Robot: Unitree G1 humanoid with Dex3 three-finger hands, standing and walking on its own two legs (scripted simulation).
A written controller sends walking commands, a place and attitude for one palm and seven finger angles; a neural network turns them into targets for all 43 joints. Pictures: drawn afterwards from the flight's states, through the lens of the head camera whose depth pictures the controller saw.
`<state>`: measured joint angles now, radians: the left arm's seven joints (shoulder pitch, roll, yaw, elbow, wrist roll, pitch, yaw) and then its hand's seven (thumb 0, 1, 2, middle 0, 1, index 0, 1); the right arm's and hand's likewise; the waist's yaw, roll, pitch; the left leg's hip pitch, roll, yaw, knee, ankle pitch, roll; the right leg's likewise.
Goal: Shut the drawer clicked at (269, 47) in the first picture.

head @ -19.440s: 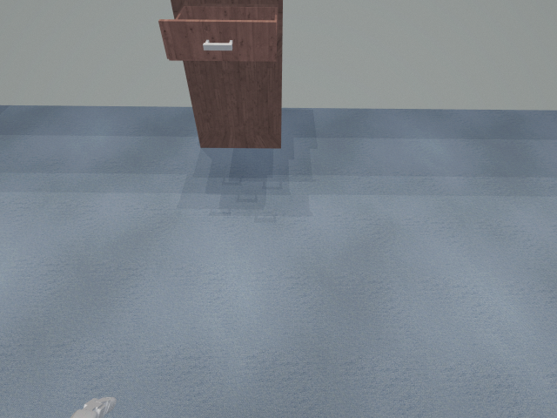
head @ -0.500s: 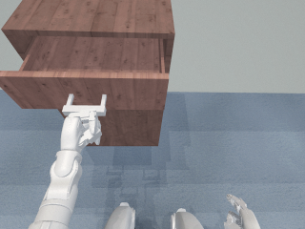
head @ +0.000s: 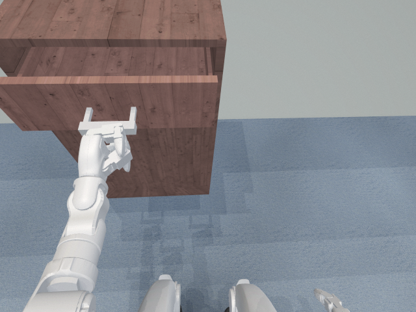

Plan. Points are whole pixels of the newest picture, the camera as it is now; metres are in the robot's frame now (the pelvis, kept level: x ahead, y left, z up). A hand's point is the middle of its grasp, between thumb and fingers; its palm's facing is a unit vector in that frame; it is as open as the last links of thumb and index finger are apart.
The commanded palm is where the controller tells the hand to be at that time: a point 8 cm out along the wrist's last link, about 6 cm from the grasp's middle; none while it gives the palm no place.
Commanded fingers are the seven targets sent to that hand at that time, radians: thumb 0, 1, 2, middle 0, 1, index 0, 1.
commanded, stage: push the drawer shut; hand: left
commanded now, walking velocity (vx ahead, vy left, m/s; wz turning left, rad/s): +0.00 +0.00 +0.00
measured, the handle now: (109, 120) +0.48 +0.20 +0.05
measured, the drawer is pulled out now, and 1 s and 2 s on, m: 0.10 0.00 0.00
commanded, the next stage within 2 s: pull the fist back off the drawer in 1.04 s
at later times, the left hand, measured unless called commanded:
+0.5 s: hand (132, 124) +0.47 +0.16 +0.05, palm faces +0.06 -1.00 -0.03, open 3.4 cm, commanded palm +0.46 +0.20 +0.05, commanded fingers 0.00 0.90 0.90 -1.40 -1.60 -1.40 -1.60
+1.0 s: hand (130, 110) +0.51 +0.17 +0.04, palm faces +0.05 -1.00 -0.04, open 3.0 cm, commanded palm +0.52 +0.20 +0.05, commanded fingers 0.00 0.90 0.90 -1.40 -1.60 -1.40 -1.60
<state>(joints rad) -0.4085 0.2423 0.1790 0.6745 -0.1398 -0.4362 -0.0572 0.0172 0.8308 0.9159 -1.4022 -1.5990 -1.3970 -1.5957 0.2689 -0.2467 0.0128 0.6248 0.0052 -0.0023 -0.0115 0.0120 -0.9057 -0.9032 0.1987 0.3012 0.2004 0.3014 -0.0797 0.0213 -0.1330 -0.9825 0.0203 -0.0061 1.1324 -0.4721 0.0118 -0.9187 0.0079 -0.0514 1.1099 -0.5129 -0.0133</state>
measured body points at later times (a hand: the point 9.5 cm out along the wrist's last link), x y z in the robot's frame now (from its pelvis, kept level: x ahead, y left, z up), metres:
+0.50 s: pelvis +0.00 +0.00 -0.01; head +0.11 +0.01 +0.43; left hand +0.46 +0.21 +0.05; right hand +0.03 -0.26 -0.12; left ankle +0.04 +0.11 -0.65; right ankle +0.01 -0.11 -0.65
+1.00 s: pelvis -0.01 +0.00 -0.02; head +0.13 +0.02 +0.41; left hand +0.50 +0.22 +0.05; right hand +0.00 -0.26 -0.13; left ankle +0.04 +0.11 -0.65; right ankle +0.01 -0.11 -0.65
